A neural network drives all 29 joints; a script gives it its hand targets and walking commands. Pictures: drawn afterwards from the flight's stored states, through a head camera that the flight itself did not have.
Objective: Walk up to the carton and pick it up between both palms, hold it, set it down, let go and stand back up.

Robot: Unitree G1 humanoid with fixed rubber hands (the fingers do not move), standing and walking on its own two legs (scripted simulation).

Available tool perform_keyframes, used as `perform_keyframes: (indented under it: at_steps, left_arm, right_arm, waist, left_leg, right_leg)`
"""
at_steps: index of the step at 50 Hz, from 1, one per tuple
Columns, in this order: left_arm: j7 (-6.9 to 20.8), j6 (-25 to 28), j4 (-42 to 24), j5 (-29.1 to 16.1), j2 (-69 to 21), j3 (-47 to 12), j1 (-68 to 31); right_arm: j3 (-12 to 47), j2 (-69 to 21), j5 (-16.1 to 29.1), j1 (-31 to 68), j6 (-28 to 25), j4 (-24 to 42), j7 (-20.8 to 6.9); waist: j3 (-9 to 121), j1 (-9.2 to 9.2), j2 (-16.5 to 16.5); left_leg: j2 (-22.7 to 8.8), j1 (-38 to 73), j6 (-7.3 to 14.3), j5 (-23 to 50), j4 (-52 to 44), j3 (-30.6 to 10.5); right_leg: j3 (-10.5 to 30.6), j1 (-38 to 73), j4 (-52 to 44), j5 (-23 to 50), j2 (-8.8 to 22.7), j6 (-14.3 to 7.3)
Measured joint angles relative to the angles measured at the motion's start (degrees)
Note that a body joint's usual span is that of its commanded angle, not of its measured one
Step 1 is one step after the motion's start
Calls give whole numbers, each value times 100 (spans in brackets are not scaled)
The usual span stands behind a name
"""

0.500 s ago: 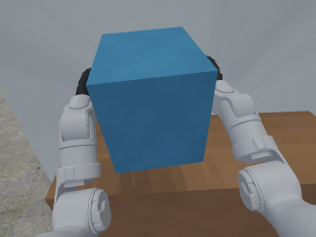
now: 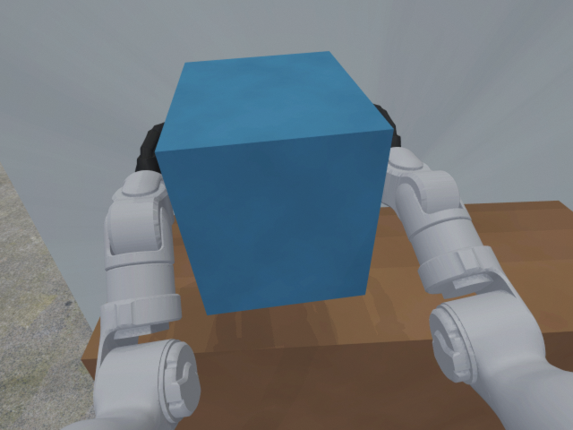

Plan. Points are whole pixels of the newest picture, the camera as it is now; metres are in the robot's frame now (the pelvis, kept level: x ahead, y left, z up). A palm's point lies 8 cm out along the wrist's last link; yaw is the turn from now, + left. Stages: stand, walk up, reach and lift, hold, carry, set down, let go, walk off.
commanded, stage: hold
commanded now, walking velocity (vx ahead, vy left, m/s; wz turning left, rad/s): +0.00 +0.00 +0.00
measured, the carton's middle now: (272, 174) +0.39 +0.01 +0.24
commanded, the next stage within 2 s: none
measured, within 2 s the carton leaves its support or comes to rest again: neither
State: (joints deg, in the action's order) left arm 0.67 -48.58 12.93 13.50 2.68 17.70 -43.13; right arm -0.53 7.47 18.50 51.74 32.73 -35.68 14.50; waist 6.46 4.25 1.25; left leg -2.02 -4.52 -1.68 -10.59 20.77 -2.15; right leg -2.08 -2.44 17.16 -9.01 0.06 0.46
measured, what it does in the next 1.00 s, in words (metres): stands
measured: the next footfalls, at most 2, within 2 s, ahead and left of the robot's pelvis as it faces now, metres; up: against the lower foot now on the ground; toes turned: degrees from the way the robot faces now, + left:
none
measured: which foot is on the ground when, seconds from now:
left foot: down 0.00-1.00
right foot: down 0.00-1.00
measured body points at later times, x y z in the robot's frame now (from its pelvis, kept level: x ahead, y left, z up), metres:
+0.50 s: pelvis +0.00 +0.00 +0.00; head -0.08 +0.01 +0.44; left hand +0.37 +0.17 +0.25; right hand +0.38 -0.15 +0.26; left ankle +0.02 +0.14 -0.75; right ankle +0.01 -0.12 -0.75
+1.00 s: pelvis +0.00 +0.00 +0.00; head -0.08 +0.02 +0.44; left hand +0.37 +0.16 +0.25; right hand +0.38 -0.15 +0.27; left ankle +0.02 +0.14 -0.75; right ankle +0.01 -0.12 -0.75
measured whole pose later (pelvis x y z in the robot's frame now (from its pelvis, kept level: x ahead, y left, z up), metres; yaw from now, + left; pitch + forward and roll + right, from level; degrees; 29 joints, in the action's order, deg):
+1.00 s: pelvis +0.00 +0.00 +0.00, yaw +0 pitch -6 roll -1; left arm 0.8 -48.8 12.0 13.8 2.4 17.3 -42.2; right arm -0.2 7.7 18.7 51.5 33.6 -34.9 14.5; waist 6.3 4.7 1.2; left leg -2.1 -4.1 -1.8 -10.7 20.8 -2.3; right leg -2.1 -2.0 17.0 -9.0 -0.1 0.4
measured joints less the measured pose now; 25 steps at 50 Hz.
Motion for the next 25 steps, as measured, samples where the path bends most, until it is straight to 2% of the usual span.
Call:
perform_keyframes:
  at_steps: [20, 25]
  left_arm:
    - [-36, -53, -144, -18, 0, -78, 112]
    - [-12, -32, -10, -7, -6, 15, 10]
  right_arm:
    - [68, 22, 79, -79, -3, 70, 5]
    - [15, -9, 9, -14, 1, -19, 8]
  waist:
    - [-12, 27, -17]
    - [-69, 5, -56]
  left_leg:
    - [-13, -4, -13, -17, 22, -22]
    - [3, -1, 1, 9, -3, -18]
  right_leg:
    - [-16, 22, -20, -1, -15, -3]
    - [-12, 9, -10, 8, 1, 3]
